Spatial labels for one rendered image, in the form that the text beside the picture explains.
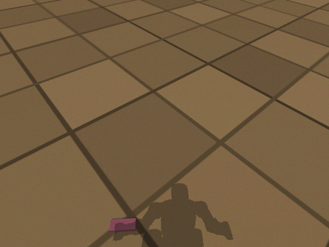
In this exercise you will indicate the small box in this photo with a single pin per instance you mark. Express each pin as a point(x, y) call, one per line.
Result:
point(122, 225)

